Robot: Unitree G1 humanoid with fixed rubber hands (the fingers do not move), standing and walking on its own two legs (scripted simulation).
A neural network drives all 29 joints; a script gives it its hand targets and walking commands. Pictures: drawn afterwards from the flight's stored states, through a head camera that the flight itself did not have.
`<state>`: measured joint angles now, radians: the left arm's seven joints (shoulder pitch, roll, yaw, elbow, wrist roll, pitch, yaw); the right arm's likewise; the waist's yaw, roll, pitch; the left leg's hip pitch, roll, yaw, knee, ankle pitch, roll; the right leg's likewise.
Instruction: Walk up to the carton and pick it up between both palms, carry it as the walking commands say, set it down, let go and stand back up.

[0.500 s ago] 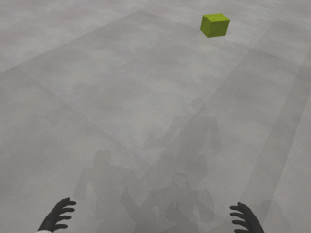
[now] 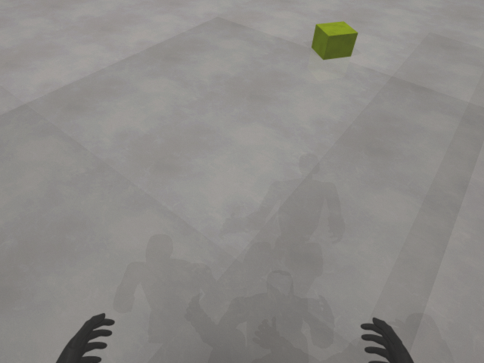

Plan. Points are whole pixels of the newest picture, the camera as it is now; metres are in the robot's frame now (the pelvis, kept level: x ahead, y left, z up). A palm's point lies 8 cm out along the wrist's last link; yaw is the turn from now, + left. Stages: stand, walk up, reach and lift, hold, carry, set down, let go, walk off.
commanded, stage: stand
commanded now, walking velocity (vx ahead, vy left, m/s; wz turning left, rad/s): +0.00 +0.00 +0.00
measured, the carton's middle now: (333, 40) +2.67 -0.76 -0.65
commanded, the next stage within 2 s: walk up in 1.58 s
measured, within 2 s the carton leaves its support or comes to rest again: neither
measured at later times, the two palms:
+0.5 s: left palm out of the picture +0.12 +0.29 -0.08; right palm out of the picture +0.12 -0.26 -0.10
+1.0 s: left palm out of the picture +0.09 +0.29 -0.09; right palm out of the picture +0.10 -0.26 -0.10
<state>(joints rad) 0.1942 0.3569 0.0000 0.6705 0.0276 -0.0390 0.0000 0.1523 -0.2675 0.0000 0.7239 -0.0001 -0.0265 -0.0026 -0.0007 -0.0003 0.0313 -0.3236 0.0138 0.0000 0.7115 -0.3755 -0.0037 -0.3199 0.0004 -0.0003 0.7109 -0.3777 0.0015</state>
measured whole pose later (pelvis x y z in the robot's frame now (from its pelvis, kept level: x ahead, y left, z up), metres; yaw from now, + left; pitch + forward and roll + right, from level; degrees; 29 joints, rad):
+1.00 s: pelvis -0.02 +0.00 +0.00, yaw +0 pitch -2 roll +0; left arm 0.19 0.35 0.00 0.82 0.02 -0.04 0.00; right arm 0.12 -0.27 0.00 0.89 0.00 -0.03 0.00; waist 0.00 0.00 0.03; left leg -0.32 0.01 0.00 0.69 -0.33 0.00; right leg -0.32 0.00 0.00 0.69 -0.34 0.00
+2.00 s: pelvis -0.01 -0.04 +0.01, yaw -3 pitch -1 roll +0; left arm 0.18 0.31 0.00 0.89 0.02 0.03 -0.07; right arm 0.21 -0.27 0.00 0.95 0.00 0.00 -0.01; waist 0.00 0.00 0.03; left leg -0.24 0.09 0.03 0.54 -0.29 -0.05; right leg -0.43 -0.03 0.00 0.92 -0.45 0.00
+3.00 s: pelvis +0.42 -0.15 +0.02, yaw -12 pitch +1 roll +3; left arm 0.40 0.21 0.00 0.96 0.03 -0.06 -0.01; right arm 0.09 -0.27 0.00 0.92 0.00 -0.01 0.03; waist 0.06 0.00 0.06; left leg -0.54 0.06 0.11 1.01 -0.43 -0.06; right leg -0.11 -0.04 0.01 0.53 -0.44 -0.03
